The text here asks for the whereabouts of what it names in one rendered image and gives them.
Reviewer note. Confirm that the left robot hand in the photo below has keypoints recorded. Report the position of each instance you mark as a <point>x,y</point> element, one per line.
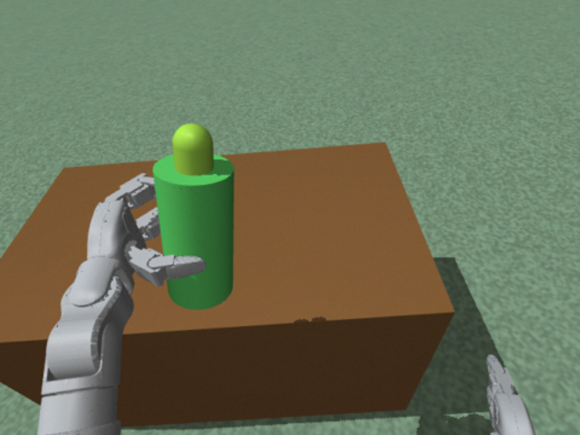
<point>114,233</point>

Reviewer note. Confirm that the left robot arm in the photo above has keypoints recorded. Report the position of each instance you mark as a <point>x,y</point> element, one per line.
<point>83,352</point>

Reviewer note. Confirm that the right robot hand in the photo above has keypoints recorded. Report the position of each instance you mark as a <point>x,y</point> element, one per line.
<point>507,412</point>

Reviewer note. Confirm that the bottle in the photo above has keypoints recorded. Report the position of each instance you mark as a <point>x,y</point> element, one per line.
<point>195,198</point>

